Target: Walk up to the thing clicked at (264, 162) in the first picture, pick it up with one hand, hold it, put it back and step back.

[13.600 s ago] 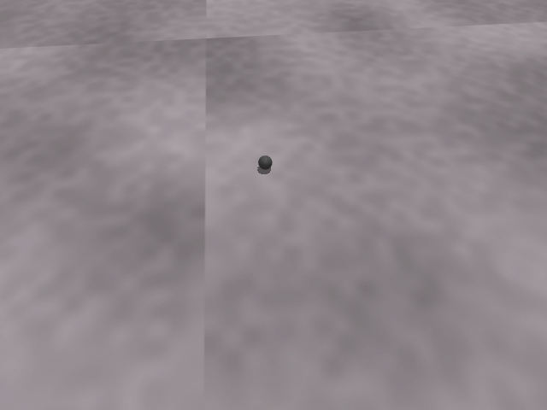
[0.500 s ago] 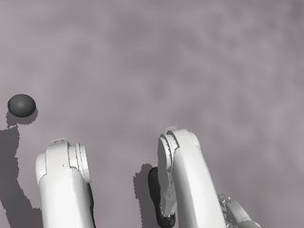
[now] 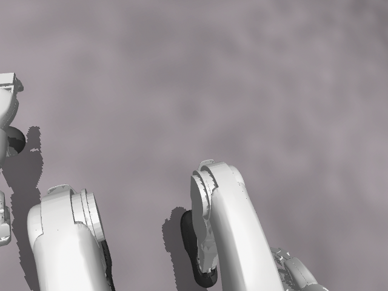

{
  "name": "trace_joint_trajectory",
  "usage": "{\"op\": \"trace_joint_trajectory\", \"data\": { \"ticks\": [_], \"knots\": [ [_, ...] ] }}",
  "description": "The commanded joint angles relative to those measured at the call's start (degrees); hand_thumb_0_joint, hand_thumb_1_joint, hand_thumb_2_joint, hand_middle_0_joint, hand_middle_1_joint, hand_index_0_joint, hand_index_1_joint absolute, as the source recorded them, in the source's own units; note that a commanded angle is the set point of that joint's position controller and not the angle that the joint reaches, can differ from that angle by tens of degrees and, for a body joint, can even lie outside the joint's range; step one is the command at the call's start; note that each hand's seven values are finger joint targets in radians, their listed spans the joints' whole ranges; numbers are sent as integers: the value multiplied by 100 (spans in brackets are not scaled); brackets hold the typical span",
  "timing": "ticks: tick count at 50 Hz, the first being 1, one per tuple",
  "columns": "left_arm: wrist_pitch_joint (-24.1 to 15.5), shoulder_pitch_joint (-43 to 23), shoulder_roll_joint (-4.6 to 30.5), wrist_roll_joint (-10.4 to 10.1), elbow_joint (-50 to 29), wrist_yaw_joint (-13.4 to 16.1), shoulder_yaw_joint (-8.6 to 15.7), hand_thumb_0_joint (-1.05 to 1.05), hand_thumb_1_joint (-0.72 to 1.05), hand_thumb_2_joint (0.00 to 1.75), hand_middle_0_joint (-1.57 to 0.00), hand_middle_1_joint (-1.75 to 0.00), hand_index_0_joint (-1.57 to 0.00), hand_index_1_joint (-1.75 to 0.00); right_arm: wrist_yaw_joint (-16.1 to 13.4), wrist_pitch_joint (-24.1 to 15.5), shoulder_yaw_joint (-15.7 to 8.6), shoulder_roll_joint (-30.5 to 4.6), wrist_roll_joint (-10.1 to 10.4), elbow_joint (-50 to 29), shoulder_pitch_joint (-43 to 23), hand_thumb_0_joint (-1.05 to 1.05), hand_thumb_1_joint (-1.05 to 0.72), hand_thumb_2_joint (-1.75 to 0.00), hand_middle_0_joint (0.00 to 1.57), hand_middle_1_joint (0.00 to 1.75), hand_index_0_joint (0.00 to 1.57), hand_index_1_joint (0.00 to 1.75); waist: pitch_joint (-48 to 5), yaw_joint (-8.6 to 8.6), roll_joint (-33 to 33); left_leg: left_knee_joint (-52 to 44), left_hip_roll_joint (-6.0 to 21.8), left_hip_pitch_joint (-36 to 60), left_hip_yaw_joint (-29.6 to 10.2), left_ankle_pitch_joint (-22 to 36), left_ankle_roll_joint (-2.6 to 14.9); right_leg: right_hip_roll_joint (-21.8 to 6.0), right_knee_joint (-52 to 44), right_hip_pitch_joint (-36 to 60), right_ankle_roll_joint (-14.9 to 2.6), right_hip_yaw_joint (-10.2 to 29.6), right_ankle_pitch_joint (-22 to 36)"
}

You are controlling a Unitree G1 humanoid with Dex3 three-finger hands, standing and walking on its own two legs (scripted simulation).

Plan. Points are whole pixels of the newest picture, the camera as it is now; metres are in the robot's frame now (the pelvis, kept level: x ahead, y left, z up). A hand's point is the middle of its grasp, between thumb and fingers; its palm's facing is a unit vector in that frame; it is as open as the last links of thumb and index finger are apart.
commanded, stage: approach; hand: left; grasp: from above
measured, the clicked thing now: (6, 141) +0.45 +0.34 -0.28
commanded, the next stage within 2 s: close in in 0.04 s
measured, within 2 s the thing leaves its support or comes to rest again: neither
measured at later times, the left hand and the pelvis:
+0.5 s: hand out of the picture +0.41 +0.34 -0.21, palm faces -0.50 -0.15 -0.86, open 14.2 cm; pelvis +0.00 +0.00 -0.01, yaw -1 degrees
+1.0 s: hand (3, 141) +0.44 +0.33 -0.24, palm faces -0.45 -0.15 -0.88, open 14.2 cm; pelvis +0.01 +0.00 -0.02, yaw -3 degrees
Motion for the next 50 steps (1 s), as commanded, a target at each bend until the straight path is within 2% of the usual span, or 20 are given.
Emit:
{"op": "trace_joint_trajectory", "data": {
  "ticks": [1,4,8,11,14,18,21,25,26,29,32,37,39,42,43,44,45,46,49,50],
  "knots": [
    [502,-1777,2023,-156,-630,414,492,0,-60,104,-7,-103,-6,-105,-31,-31,-400,-1471,-22,-121,1004,0,-91,-90,20,30,20,30,-4159,255,2416,-1307,-80,3353,834,970,231,158,-1379,1612,-393,-425,1580],
    [748,-1507,2035,-353,-132,218,375,0,-60,103,-7,-102,-6,-103,-28,-65,-338,-1488,10,-160,950,0,-90,-90,20,30,20,30,-3742,232,1792,-1192,-110,2623,909,621,360,171,-1580,1770,-326,-293,1279],
    [737,-1077,1980,-780,135,-353,199,0,-55,96,-6,-105,-8,-103,-41,-75,-308,-1451,34,-201,918,0,-90,-89,20,30,20,30,-3397,225,1030,-1121,-131,1844,843,227,460,221,-1714,2154,-275,-146,708],
    [521,-1189,1944,-865,-85,-852,50,0,-55,96,-6,-107,-8,-105,-58,-83,-305,-1505,41,-167,994,0,-90,-90,20,30,20,30,-3341,68,898,-1121,-130,1988,746,227,446,221,-1631,2197,-279,-206,699],
    [71,-1438,1996,-896,-414,-1019,54,0,-54,96,-7,-107,-9,-105,-89,-54,-267,-1562,-11,-111,1147,0,-90,-90,20,30,20,30,-3407,-76,943,-1008,-109,2113,656,334,398,218,-1577,2218,-264,-299,871],
    [-619,-1413,1947,-752,-869,-848,63,0,-54,95,-6,-106,-8,-104,-114,-1,-296,-1611,-55,-70,1164,0,-90,-90,20,30,20,30,-3512,-36,1582,-989,-84,2816,587,496,246,225,-1451,1929,-339,-533,1061],
    [-874,-1354,1987,-444,-1039,-514,127,0,-55,98,-6,-103,-7,-102,-83,49,-307,-1580,-97,-45,1087,0,-90,-90,20,30,20,30,-3703,43,2125,-959,-42,3310,568,828,176,234,-1260,1734,-357,-592,1318],
    [-871,-1283,1765,-143,-278,179,168,0,-57,102,-6,-99,-5,-100,10,-3,-240,-1641,-236,27,946,0,-89,-90,20,30,20,30,-3259,-136,2253,-960,-15,3486,497,1011,147,229,-1032,1244,-358,-814,1440],
    [-866,-1453,2041,-17,-546,363,346,0,-58,102,-6,-98,-5,-100,22,-7,-204,-1679,-266,37,965,0,-89,-90,20,30,20,30,-3372,-58,2478,-1039,-11,3653,503,1166,129,246,-1031,1315,-363,-821,1552],
    [-697,-1542,2200,253,-226,790,464,0,-57,103,-6,-96,-4,-98,125,-83,-191,-1730,-411,78,806,0,-89,-90,20,30,20,30,-3345,-88,2676,-999,-9,3585,497,1124,97,239,-868,1146,-385,-878,1543],
    [-396,-1516,2051,363,206,1104,337,0,-56,103,-6,-97,-5,-99,224,-205,-158,-1729,-515,80,634,0,-89,-90,20,30,20,30,-3180,-179,2641,-946,-20,3403,544,892,93,262,-845,1060,-396,-858,1444],
    [128,-1690,2022,122,495,1285,223,0,-53,98,-6,-99,-6,-99,347,-448,-160,-1801,-570,105,559,0,-89,-90,20,30,20,30,-3094,-269,2439,-852,-11,2993,578,443,150,292,-1019,1091,-352,-768,1145],
    [265,-1745,2026,-15,673,1162,183,0,-53,97,-6,-100,-6,-99,415,-563,-109,-1826,-571,88,608,0,-89,-90,20,30,20,30,-3019,-368,2285,-750,-10,2875,561,409,198,274,-1005,1157,-313,-771,1151],
    [351,-1647,2319,-259,601,960,409,0,-52,96,-6,-101,-6,-100,444,-697,-56,-1865,-527,-121,552,0,-89,-90,20,30,20,30,-3175,-277,2171,-733,1,2899,490,462,236,258,-983,1374,-304,-787,1173],
    [370,-1359,2145,-355,652,863,273,0,-53,96,-6,-102,-6,-101,450,-688,-12,-1750,-519,-37,606,0,-90,-90,20,30,20,30,-3308,-152,2297,-756,14,2946,495,615,227,295,-1000,1563,-328,-717,1288],
    [373,-1411,2021,-456,740,775,243,0,-53,96,-6,-102,-6,-101,451,-730,29,-1739,-543,-164,502,0,-90,-90,20,30,20,30,-3269,-305,2050,-686,9,2872,478,591,257,298,-982,1580,-304,-749,1315],
    [351,-1336,1996,-498,679,686,159,0,-53,95,-6,-102,-6,-101,449,-737,42,-1726,-515,-92,527,0,-90,-90,20,30,20,30,-3320,-246,2084,-702,18,2873,477,647,256,330,-1017,1697,-302,-739,1382],
    [341,-1116,2461,-538,709,665,530,0,-53,96,-5,-101,-6,-100,418,-730,15,-1840,-514,-116,600,0,-90,-90,20,30,20,30,-3401,-192,2012,-701,11,2845,479,774,264,319,-1027,1864,-288,-758,1488],
    [226,-894,2511,-645,746,474,633,0,-54,96,-6,-101,-6,-101,386,-669,53,-1794,-541,-67,726,0,-90,-90,20,30,20,30,-3277,-201,1854,-631,21,2667,488,895,290,322,-1050,2101,-252,-730,1657],
    [162,-925,2413,-645,632,395,528,0,-54,96,-6,-101,-6,-100,392,-643,78,-1748,-524,-153,691,0,-89,-90,20,30,20,30,-3228,-220,1825,-586,32,2585,491,928,299,334,-1072,2145,-235,-675,1711]
  ]
}}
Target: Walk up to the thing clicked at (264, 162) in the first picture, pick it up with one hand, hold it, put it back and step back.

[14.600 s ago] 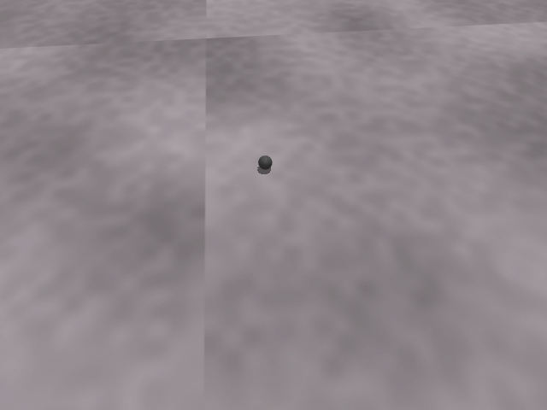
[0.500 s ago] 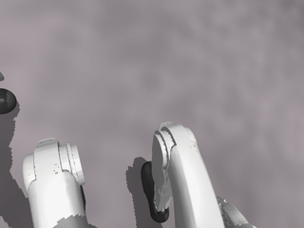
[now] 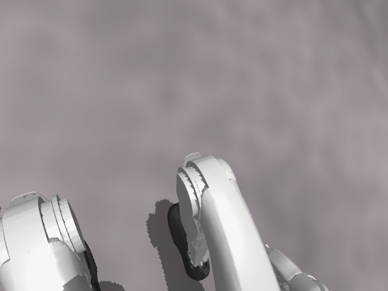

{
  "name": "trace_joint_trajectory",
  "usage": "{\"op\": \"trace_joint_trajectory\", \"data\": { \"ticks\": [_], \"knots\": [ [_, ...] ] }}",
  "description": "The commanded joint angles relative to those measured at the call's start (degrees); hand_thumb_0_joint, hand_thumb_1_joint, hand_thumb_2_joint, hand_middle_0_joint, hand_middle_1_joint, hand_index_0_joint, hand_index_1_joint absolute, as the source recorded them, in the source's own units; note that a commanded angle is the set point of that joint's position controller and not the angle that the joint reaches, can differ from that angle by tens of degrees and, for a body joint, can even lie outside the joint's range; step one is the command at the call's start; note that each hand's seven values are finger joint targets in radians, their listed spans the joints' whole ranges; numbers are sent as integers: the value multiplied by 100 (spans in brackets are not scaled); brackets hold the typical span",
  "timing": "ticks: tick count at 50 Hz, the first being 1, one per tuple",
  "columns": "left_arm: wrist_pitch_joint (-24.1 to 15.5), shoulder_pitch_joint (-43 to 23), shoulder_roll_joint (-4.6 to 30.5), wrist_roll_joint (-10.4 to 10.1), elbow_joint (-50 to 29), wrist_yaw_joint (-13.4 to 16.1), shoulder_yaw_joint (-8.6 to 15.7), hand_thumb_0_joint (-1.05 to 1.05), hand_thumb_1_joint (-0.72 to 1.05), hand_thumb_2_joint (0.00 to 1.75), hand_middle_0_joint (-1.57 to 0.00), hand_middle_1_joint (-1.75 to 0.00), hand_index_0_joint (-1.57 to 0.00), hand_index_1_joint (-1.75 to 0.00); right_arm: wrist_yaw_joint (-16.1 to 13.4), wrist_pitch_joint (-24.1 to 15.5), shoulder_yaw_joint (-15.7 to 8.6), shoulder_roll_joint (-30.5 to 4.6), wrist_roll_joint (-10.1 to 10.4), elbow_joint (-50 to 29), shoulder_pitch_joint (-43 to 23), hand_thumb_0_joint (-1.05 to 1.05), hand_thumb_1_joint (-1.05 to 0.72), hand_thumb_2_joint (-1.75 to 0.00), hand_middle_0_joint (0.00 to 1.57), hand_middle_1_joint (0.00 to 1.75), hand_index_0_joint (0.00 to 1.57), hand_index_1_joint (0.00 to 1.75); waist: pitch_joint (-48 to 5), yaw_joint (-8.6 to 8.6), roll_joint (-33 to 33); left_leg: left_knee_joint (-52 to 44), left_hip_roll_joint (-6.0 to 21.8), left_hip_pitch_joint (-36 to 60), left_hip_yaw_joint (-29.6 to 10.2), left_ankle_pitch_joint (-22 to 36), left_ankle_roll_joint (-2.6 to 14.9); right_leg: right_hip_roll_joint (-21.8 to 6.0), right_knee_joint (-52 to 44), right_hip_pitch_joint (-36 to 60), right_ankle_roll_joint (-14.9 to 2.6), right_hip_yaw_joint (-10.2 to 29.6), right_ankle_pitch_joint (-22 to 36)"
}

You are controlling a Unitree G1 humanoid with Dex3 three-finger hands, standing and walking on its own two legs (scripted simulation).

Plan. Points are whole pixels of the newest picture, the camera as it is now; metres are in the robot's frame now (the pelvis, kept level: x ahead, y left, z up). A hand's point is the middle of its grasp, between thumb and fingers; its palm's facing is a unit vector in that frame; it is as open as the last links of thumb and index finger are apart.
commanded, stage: rest palm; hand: left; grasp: from above
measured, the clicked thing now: out of the picture +0.42 +0.36 -0.26
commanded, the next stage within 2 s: close in 0.86 s
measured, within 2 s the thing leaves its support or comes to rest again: neither
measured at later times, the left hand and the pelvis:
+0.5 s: hand out of the picture +0.40 +0.34 -0.24, palm faces -0.41 -0.14 -0.90, open 14.1 cm; pelvis +0.00 +0.00 +0.00, yaw -2 degrees
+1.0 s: hand out of the picture +0.40 +0.35 -0.25, palm faces -0.46 -0.20 -0.87, open 13.9 cm; pelvis +0.00 +0.01 +0.00, yaw -2 degrees
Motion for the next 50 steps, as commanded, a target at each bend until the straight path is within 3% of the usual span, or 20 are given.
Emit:
{"op": "trace_joint_trajectory", "data": {
  "ticks": [1,2,6,11,14,17,19,23,27,32,34,37,38,39,41,43,45,47,48,50],
  "knots": [
    [-207,-1007,1726,-169,-599,-76,202,0,-55,97,-6,-100,-5,-100,-106,21,-466,-1705,-1,-47,1032,0,-90,-90,20,30,20,30,-3842,-6,2024,-1169,-26,2651,788,1205,319,126,-1485,2217,-342,-535,1855],
    [-282,-922,1830,-151,-743,-79,327,0,-55,98,-6,-100,-5,-100,-130,64,-477,-1716,27,-41,1079,0,-89,-90,20,30,20,30,-3909,83,2129,-1234,-23,2731,776,1273,298,138,-1496,2300,-355,-550,1892],
    [-651,-995,1700,-46,-799,-87,149,0,-55,99,-6,-99,-5,-99,-118,124,-340,-1676,-43,-42,1010,0,-89,-90,20,30,20,30,-3780,-102,2235,-1157,20,2910,664,1344,248,147,-1346,2205,-361,-688,1978],
    [-893,-892,1829,192,-829,180,219,0,-54,99,-6,-98,-5,-99,-110,173,-332,-1803,-139,-22,946,0,-89,-90,20,30,20,30,-3708,-32,2545,-1229,41,3068,654,1250,195,188,-1349,2087,-389,-756,1841],
    [-904,-1029,1566,329,-768,376,-35,0,-54,100,-6,-99,-6,-100,-88,137,-353,-1839,-183,-56,790,0,-89,-90,20,30,20,30,-3492,-72,2671,-1296,43,3050,629,961,144,199,-1267,1743,-439,-839,1524],
    [-779,-940,1615,439,-647,628,-20,0,-52,99,-7,-99,-6,-99,-75,97,-343,-1902,-222,-9,754,0,-89,-90,20,30,20,30,-3465,-52,2597,-1312,27,2984,630,902,149,237,-1309,1715,-441,-844,1480],
    [-650,-955,1458,494,-396,750,-180,0,-52,99,-7,-99,-6,-100,-42,29,-361,-1916,-242,17,687,0,-89,-90,20,30,20,30,-3318,-74,2578,-1312,40,2947,645,830,136,241,-1286,1566,-446,-828,1420],
    [-395,-1185,1316,395,-408,908,-368,0,-52,98,-7,-99,-7,-99,40,-158,-374,-1969,-202,103,634,0,-89,-90,20,30,20,30,-3187,-125,2550,-1311,13,2878,632,747,136,223,-1270,1399,-443,-852,1360],
    [-195,-1374,1427,255,-468,936,-343,0,-50,95,-7,-101,-8,-100,130,-321,-339,-2047,-169,67,678,0,-89,-90,20,30,20,30,-3364,-148,2536,-1265,39,2969,597,909,159,225,-1272,1569,-410,-855,1520],
    [-46,-1355,1396,62,-227,763,-386,0,-50,93,-7,-104,-8,-102,162,-435,-270,-1953,-123,-22,613,0,-90,-90,20,30,20,30,-3344,-146,2528,-1267,58,2834,594,769,192,239,-1312,1674,-431,-772,1412],
    [-20,-1262,1646,5,-175,664,-155,0,-50,93,-6,-104,-8,-102,165,-479,-266,-2045,-117,-148,646,0,-90,-90,20,30,20,30,-3400,-137,2471,-1247,56,2916,585,825,200,226,-1303,1749,-404,-799,1448],
    [-46,-1130,1691,-38,-129,482,-100,0,-51,95,-7,-103,-8,-102,163,-519,-257,-2036,-118,-127,659,0,-90,-90,20,30,20,30,-3234,-158,2595,-1280,55,2987,550,920,160,192,-1208,1713,-414,-849,1499],
    [-89,-1052,1889,-60,-265,475,98,0,-51,95,-7,-103,-7,-102,142,-477,-267,-2053,-124,-83,746,0,-90,-90,20,30,20,30,-3434,-106,2651,-1337,64,3065,534,1064,144,218,-1260,1924,-420,-851,1607],
    [-134,-1124,1748,-44,-320,415,-72,0,-51,95,-7,-103,-7,-102,146,-469,-233,-2007,-120,-171,649,0,-90,-90,20,30,20,30,-3405,-131,2659,-1263,70,3019,540,1078,153,218,-1228,1896,-420,-837,1646],
    [-218,-1006,1826,-99,-296,342,24,0,-50,95,-7,-103,-8,-102,136,-430,-202,-1990,-109,-137,736,0,-90,-90,20,30,20,30,-3345,-152,2513,-1249,54,2913,556,1054,174,199,-1281,1970,-391,-862,1657],
    [-356,-978,1684,-124,-424,271,-119,0,-50,97,-8,-103,-8,-103,127,-392,-222,-1996,-117,-162,666,0,-90,-90,20,30,20,30,-3359,-135,2620,-1260,78,2943,540,1081,164,231,-1296,2032,-404,-840,1675],
    [-467,-970,1812,-79,-452,249,-60,0,-49,98,-8,-105,-9,-104,122,-347,-135,-1947,-119,-143,771,0,-90,-90,20,30,20,30,-3374,-210,2481,-1215,76,2986,513,1166,169,222,-1297,2078,-368,-909,1781],
    [-590,-828,1812,-79,-572,293,17,0,-48,99,-9,-104,-9,-103,97,-282,-150,-1977,-146,-99,793,0,-89,-90,20,30,20,30,-3531,-127,2593,-1241,85,3131,496,1345,147,233,-1296,2212,-379,-911,1916],
    [-635,-789,1704,-33,-439,305,-93,0,-47,100,-9,-105,-9,-104,105,-275,-125,-1953,-151,-120,752,0,-89,-90,20,30,20,30,-3393,-191,2570,-1199,95,3112,488,1298,148,231,-1251,2090,-371,-939,1909],
    [-736,-879,1803,50,-642,398,-34,0,-42,91,-10,-102,-12,-100,106,-218,-128,-2023,-190,-109,779,0,-89,-90,20,30,20,30,-3601,-153,2643,-1209,116,3210,475,1464,140,274,-1284,2292,-369,-911,2075]
  ]
}}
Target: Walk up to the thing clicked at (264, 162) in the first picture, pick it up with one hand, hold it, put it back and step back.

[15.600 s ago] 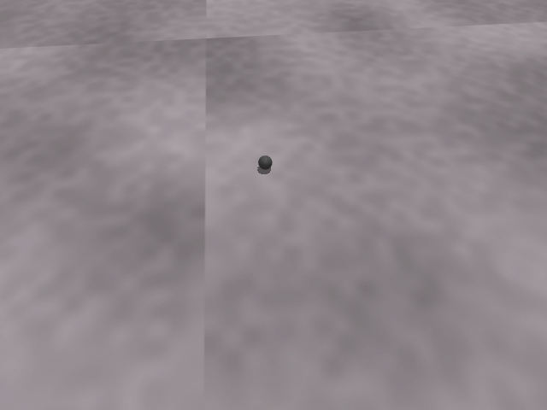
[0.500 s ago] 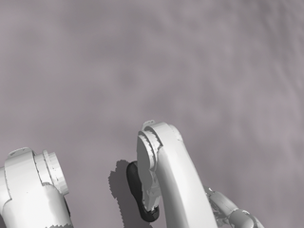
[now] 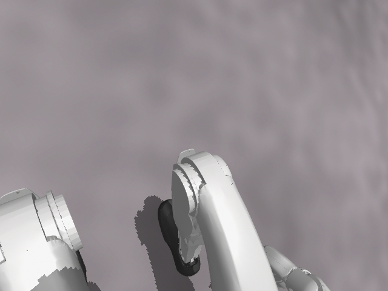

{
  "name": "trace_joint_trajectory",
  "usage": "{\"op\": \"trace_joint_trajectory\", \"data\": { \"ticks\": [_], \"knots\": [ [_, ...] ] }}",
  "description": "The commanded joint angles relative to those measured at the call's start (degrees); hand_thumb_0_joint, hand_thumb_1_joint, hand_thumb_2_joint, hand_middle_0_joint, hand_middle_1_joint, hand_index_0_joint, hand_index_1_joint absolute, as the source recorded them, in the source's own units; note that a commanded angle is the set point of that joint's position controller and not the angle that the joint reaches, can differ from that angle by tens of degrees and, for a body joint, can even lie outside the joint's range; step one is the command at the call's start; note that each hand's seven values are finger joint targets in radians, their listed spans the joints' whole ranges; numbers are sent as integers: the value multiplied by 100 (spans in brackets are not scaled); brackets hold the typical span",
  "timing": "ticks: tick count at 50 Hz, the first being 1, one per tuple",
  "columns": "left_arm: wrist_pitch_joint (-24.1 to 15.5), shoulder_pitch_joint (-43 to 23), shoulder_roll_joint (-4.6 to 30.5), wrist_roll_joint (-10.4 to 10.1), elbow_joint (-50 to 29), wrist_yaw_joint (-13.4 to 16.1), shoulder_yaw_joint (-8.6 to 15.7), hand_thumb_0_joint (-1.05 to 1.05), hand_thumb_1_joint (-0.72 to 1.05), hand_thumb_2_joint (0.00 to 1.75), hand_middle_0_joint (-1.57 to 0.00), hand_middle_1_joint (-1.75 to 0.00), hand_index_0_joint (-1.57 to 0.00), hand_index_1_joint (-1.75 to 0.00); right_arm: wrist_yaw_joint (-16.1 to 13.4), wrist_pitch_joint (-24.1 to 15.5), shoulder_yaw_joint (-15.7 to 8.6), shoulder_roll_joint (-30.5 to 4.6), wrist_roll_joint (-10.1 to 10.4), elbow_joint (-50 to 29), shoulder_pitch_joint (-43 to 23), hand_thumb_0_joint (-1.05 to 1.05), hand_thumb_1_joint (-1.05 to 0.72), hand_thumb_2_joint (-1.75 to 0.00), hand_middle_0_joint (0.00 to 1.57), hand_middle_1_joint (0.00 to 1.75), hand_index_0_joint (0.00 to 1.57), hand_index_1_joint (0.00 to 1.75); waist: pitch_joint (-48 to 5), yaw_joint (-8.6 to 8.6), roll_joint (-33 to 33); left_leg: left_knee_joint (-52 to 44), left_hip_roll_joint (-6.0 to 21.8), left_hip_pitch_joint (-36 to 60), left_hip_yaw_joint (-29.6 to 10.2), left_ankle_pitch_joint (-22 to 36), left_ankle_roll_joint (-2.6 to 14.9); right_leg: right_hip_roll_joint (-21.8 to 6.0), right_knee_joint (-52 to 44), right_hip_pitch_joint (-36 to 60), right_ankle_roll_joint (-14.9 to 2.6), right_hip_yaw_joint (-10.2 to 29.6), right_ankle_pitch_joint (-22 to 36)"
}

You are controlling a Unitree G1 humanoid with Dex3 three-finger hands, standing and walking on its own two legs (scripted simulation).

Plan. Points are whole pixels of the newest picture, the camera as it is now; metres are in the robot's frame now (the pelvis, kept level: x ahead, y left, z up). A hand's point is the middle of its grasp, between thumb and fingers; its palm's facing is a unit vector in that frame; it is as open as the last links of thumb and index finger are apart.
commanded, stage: close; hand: left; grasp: from above
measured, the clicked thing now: out of the picture +0.41 +0.36 -0.26
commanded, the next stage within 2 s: settle in 1.40 s
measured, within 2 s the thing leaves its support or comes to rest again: leaves its support in 1.74 s
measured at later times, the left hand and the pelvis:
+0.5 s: hand out of the picture +0.40 +0.36 -0.24, palm faces -0.42 -0.19 -0.89, open 12.5 cm; pelvis -0.01 +0.00 +0.00, yaw +0 degrees
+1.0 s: hand out of the picture +0.39 +0.35 -0.24, palm faces -0.40 -0.17 -0.90, open 9.8 cm; pelvis +0.00 +0.00 +0.00, yaw +0 degrees
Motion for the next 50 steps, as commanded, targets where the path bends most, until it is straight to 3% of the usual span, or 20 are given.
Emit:
{"op": "trace_joint_trajectory", "data": {
  "ticks": [1,4,6,10,16,17,19,25,28,29,31,36,38,39,42,46,49,50],
  "knots": [
    [-259,-1102,1252,128,-596,299,20,0,-41,90,-11,-103,-13,-100,-65,63,-495,-1779,-26,5,854,0,-89,-90,20,30,20,30,-3853,-166,2932,-1340,147,2964,750,1546,135,198,-1184,1871,-422,-715,2105],
    [-272,-1245,1194,212,-625,414,-49,0,-39,89,-12,-101,-15,-99,-65,59,-559,-1858,-42,23,831,0,-89,-90,20,30,20,30,-3726,-212,3107,-1392,152,3034,751,1453,103,201,-1135,1687,-451,-744,1982],
    [-254,-1357,1379,280,-845,555,65,0,-35,87,-14,-101,-16,-98,-68,52,-565,-1910,-54,39,808,0,-89,-90,20,30,20,30,-3835,-155,3176,-1443,153,3079,734,1415,85,212,-1166,1668,-462,-789,1908],
    [-61,-1256,1151,346,-483,728,-81,0,-30,82,-16,-99,-20,-96,-62,30,-583,-1892,-88,102,750,0,-89,-90,20,30,20,30,-3540,-187,3055,-1482,127,2789,801,1104,103,220,-1245,1440,-477,-757,1652],
    [320,-1530,1095,239,-162,629,-263,0,-25,79,-20,-98,-24,-94,-59,-61,-596,-1925,-26,-46,711,0,-89,-90,20,30,20,30,-3294,-249,2743,-1474,120,2522,789,674,169,217,-1324,1194,-471,-653,1271],
    [333,-1525,1131,155,-337,608,-201,0,-23,76,-22,-96,-26,-92,-71,-79,-626,-1957,0,-90,689,0,-89,-90,20,30,20,30,-3471,-172,2736,-1500,123,2537,784,720,176,236,-1388,1326,-468,-642,1281],
    [402,-1416,1216,78,-151,521,-117,0,-22,73,-22,-95,-27,-90,-61,-140,-603,-1974,32,-136,762,0,-89,-90,20,30,20,30,-3450,-182,2669,-1444,109,2543,768,808,199,188,-1319,1336,-444,-653,1377],
    [297,-1335,1519,-87,-394,238,149,0,-16,69,-29,-87,-32,-84,-107,-121,-595,-1922,68,-143,843,0,-89,-90,20,30,20,30,-3726,-96,2777,-1463,120,2656,767,1053,177,185,-1297,1680,-454,-607,1557],
    [167,-1432,1314,-82,-591,131,-72,0,-13,66,-30,-88,-34,-83,-125,-110,-587,-1888,66,-146,754,0,-89,-90,20,30,20,30,-3750,-145,3015,-1452,127,2832,784,1142,136,191,-1244,1657,-459,-643,1676],
    [123,-1377,1494,-62,-689,109,47,0,-12,66,-31,-86,-35,-82,-120,-88,-591,-1902,50,-91,859,0,-89,-90,20,30,20,30,-3790,-149,3132,-1459,133,2936,773,1257,112,180,-1199,1701,-462,-675,1768],
    [37,-1193,1481,-75,-703,67,87,0,-8,66,-35,-84,-39,-80,-116,-32,-555,-1860,50,-92,894,0,-89,-90,20,30,20,30,-3820,-121,3036,-1409,134,2886,773,1359,121,173,-1214,1780,-442,-686,1868],
    [-147,-1033,1250,23,-760,131,24,0,-1,67,-40,-83,-44,-79,-82,49,-561,-1885,-9,-35,945,0,-89,-90,20,30,20,30,-3831,-168,3066,-1356,158,3059,749,1655,117,197,-1175,1811,-425,-738,2153],
    [-226,-1143,1344,61,-877,211,89,0,3,68,-42,-85,-46,-81,-78,59,-551,-1891,-2,-13,923,0,-89,-90,20,30,20,30,-3804,-143,3126,-1397,157,3042,744,1526,106,193,-1199,1739,-432,-762,2028],
    [-232,-1111,1228,95,-767,232,22,0,6,67,-44,-85,-48,-80,-74,67,-575,-1918,-30,-34,919,0,-89,-90,20,30,20,30,-3682,-201,3063,-1397,146,2940,733,1395,112,187,-1185,1632,-440,-782,1922],
    [-225,-1211,1356,222,-977,352,92,0,10,66,-48,-81,-51,-77,-70,72,-609,-1922,-26,-54,871,0,-88,-90,20,30,20,30,-3785,-104,3145,-1436,148,3019,741,1354,98,201,-1176,1564,-463,-775,1857],
    [-93,-1136,1292,334,-614,506,70,0,16,61,-50,-80,-55,-75,-33,25,-626,-1933,-12,-60,837,0,-89,-90,20,30,20,30,-3573,-152,2975,-1425,139,2834,764,1194,118,205,-1158,1429,-466,-745,1723],
    [12,-1468,1088,259,-625,547,-186,0,19,55,-52,-78,-57,-72,-26,-35,-613,-1923,-27,-8,824,0,-88,-90,20,30,20,30,-3456,-224,2821,-1409,126,2624,770,1018,155,219,-1263,1348,-455,-704,1561],
    [55,-1486,1134,215,-523,565,-151,0,21,53,-53,-77,-58,-71,-39,-43,-590,-1938,-18,-47,838,0,-88,-89,20,30,20,30,-3445,-243,2713,-1454,119,2568,759,943,167,227,-1344,1369,-458,-698,1483]
  ]
}}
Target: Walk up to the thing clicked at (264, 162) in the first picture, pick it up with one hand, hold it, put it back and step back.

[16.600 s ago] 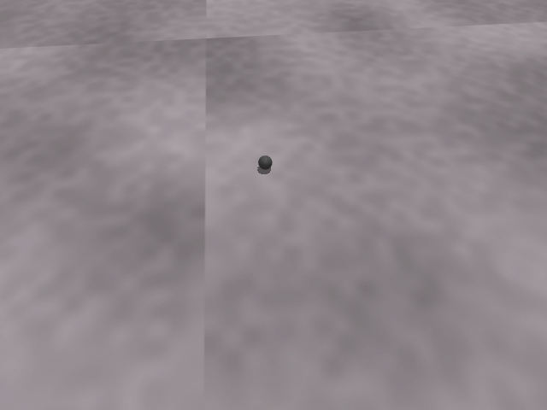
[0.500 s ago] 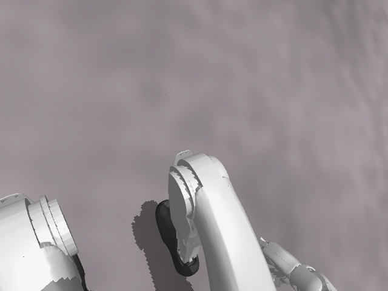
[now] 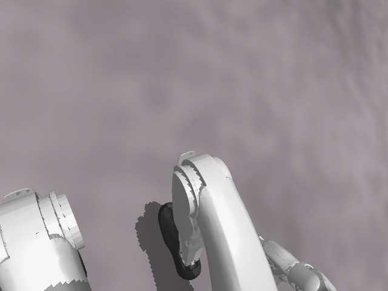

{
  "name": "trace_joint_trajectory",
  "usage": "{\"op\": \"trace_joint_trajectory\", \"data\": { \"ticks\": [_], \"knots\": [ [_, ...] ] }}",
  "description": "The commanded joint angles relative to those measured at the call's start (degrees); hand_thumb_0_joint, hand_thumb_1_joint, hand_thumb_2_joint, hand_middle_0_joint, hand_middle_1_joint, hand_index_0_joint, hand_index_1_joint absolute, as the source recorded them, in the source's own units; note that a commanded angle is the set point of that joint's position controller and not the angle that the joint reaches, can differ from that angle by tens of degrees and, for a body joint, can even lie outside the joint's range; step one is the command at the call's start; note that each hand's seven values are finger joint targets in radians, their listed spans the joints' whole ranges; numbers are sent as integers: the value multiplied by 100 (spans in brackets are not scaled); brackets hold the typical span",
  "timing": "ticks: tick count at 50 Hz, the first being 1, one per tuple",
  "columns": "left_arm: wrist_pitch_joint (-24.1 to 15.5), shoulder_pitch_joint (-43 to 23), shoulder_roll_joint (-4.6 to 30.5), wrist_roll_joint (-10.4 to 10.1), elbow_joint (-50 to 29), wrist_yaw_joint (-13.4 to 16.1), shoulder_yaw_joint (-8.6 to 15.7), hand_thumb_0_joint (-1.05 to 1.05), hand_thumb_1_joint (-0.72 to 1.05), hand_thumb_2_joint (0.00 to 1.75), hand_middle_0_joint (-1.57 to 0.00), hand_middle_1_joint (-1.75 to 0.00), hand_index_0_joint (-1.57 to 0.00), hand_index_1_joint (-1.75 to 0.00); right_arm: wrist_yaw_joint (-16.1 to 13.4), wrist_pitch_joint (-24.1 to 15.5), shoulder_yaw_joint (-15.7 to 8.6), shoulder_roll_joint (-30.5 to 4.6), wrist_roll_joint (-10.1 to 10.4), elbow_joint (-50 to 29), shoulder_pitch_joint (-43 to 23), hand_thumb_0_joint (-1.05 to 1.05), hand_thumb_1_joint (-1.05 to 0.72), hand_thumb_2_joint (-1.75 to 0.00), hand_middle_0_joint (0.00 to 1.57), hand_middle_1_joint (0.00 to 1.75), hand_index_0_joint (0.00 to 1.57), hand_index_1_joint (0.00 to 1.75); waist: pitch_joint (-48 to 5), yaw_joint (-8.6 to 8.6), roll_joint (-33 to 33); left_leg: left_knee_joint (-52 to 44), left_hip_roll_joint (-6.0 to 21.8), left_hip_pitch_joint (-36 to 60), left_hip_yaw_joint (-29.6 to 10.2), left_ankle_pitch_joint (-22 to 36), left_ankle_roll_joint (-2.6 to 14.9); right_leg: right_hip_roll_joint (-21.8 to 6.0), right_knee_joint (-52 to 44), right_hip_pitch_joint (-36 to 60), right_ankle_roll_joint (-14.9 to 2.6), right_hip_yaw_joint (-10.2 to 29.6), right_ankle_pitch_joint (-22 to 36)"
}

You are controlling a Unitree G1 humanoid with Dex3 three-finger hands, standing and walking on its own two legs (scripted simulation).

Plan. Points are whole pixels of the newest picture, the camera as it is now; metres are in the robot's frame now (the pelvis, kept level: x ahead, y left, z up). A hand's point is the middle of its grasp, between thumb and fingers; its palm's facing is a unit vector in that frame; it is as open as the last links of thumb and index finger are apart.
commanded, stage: close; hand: left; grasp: from above
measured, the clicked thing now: out of the picture +0.42 +0.37 -0.25
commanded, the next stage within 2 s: settle in 0.40 s
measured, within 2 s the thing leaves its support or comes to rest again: leaves its support in 0.74 s
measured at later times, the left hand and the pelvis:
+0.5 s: hand out of the picture +0.39 +0.36 -0.24, palm faces -0.42 -0.21 -0.88, open 8.8 cm; pelvis +0.00 +0.00 +0.00, yaw +0 degrees
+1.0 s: hand out of the picture +0.40 +0.38 -0.18, palm faces -0.34 -0.15 -0.93, open 8.8 cm; pelvis +0.00 +0.00 +0.01, yaw +2 degrees
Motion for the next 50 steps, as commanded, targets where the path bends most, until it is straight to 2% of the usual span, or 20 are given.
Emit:
{"op": "trace_joint_trajectory", "data": {
  "ticks": [1,5,9,11,14,16,18,21,22,23,25,31,33,34,35,36,37,41,47,50],
  "knots": [
    [135,-1453,1306,-170,-336,261,-59,0,24,51,-55,-76,-61,-70,-92,-76,-548,-1859,34,58,924,0,-89,-90,20,30,20,30,-3222,-260,2650,-1504,105,2499,807,726,177,192,-1443,1439,-441,-610,1248],
    [233,-1436,1388,-245,-253,157,-72,0,30,51,-61,-74,-67,-68,-121,-140,-521,-1839,57,3,961,0,-89,-90,20,30,20,30,-3239,-201,2690,-1510,95,2510,840,647,180,181,-1404,1489,-452,-522,1096],
    [240,-1447,1663,-351,-487,65,168,0,34,47,-65,-69,-71,-63,-148,-149,-521,-1881,89,-91,915,0,-89,-90,20,30,20,30,-3769,-96,2729,-1466,112,2728,797,965,179,176,-1325,1763,-434,-564,1415],
    [248,-1384,1508,-371,-351,-4,64,0,38,45,-69,-68,-74,-62,-138,-147,-501,-1833,65,-99,949,0,-89,-90,20,30,20,30,-3584,-198,2706,-1410,116,2669,807,1004,185,174,-1324,1723,-413,-558,1494],
    [195,-1155,1749,-363,-519,-33,357,0,42,46,-72,-65,-77,-60,-162,-88,-550,-1853,82,0,1048,0,-89,-90,20,30,20,30,-3737,-81,2997,-1520,113,2887,792,1277,108,155,-1225,1774,-448,-651,1691],
    [166,-1183,1348,-321,-386,-137,30,0,47,50,-76,-66,-81,-61,-134,-59,-556,-1797,56,-47,954,0,-89,-90,20,30,20,30,-3502,-203,2924,-1485,125,2800,789,1203,116,173,-1200,1635,-442,-668,1668],
    [127,-1063,1521,-304,-593,-122,214,0,51,50,-79,-68,-84,-62,-151,-9,-575,-1840,73,-38,956,0,-89,-90,20,30,20,30,-3715,-46,3140,-1558,113,2979,793,1407,86,179,-1212,1779,-462,-673,1820],
    [68,-972,1466,-302,-407,-128,232,0,58,55,-85,-67,-89,-62,-136,37,-543,-1840,37,21,1040,0,-89,-90,20,30,20,30,-3556,-127,2913,-1530,104,2841,786,1351,108,163,-1233,1727,-429,-720,1804],
    [38,-1054,1263,-286,-335,-160,33,0,59,52,-86,-65,-90,-60,-117,33,-546,-1834,12,-12,1030,0,-88,-90,20,30,20,30,-3343,-229,2889,-1481,110,2725,797,1183,130,165,-1242,1621,-421,-684,1693],
    [-15,-1131,1560,-301,-585,-108,289,0,61,55,-87,-66,-92,-61,-138,65,-507,-1835,20,22,1068,0,-89,-90,20,30,20,30,-3609,-124,2886,-1537,119,2834,761,1285,125,181,-1303,1788,-415,-714,1762],
    [-31,-1045,1342,-270,-273,-119,135,0,65,55,-91,-66,-95,-62,-132,65,-490,-1784,2,-7,973,0,-88,-89,20,30,20,30,-3284,-219,2738,-1498,111,2650,752,1025,140,168,-1258,1563,-423,-722,1533],
    [-36,-1283,1584,-147,-642,-97,161,0,65,66,-97,-73,-101,-68,-143,36,-556,-1821,4,4,957,0,-91,-90,20,30,20,30,-3468,-170,3080,-1550,100,2843,782,886,104,140,-1219,1457,-449,-708,1369],
    [-27,-1380,1592,-173,-999,-97,199,0,68,68,-100,-73,-104,-69,-154,17,-619,-1819,48,-33,905,0,-90,-90,20,30,20,30,-3684,-60,3165,-1538,97,2929,805,913,100,133,-1205,1471,-465,-667,1379],
    [-17,-1249,1773,-178,-1217,-51,438,0,69,69,-100,-73,-104,-69,-166,48,-662,-1840,36,-11,971,0,-90,-90,20,30,20,30,-4045,54,3364,-1583,101,3107,817,1123,85,154,-1243,1700,-479,-634,1548],
    [-9,-1210,1554,-187,-1345,-51,317,0,69,71,-101,-73,-104,-70,-142,43,-660,-1773,63,-72,954,0,-91,-90,20,30,20,30,-4117,98,3472,-1586,99,3168,834,1256,70,148,-1194,1687,-496,-610,1657],
    [24,-1114,1638,-224,-1331,-17,485,0,70,67,-100,-73,-105,-68,-140,55,-685,-1801,44,5,1025,0,-90,-90,20,30,20,30,-4198,73,3377,-1546,100,3152,831,1319,88,155,-1205,1700,-467,-648,1740],
    [64,-1122,1286,-194,-1283,-49,193,0,70,65,-99,-72,-104,-67,-97,19,-678,-1723,49,-45,1001,0,-91,-90,20,30,20,30,-3974,-15,3321,-1494,89,3034,880,1340,92,134,-1167,1585,-460,-643,1804],
    [235,-1057,1380,-329,-1816,-168,445,0,69,67,-98,-74,-103,-69,-84,69,-889,-1697,171,32,1098,0,-90,-90,20,30,20,30,-4384,272,3452,-1589,69,3034,947,1444,106,139,-1274,1645,-476,-527,1854],
    [543,-881,912,-553,-2302,-620,241,0,72,65,-101,-73,-106,-68,-49,221,-1203,-1598,422,52,1206,0,-91,-90,20,30,20,30,-4570,502,3593,-1936,-9,3243,979,1349,61,51,-1250,1248,-552,-494,1637],
    [646,-1098,594,-628,-2389,-958,-47,0,71,61,-102,-69,-106,-65,-64,338,-1309,-1537,579,62,1296,0,-91,-90,20,30,20,30,-4393,456,3141,-1989,-33,2941,1042,1038,149,34,-1494,1207,-537,-369,1419]
  ]
}}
